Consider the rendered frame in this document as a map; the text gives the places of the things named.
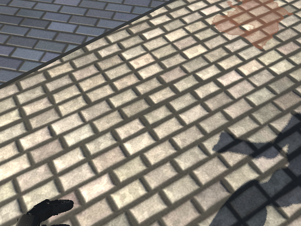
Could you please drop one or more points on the robot left hand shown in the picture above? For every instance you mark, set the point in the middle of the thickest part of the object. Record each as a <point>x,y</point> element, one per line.
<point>44,210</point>

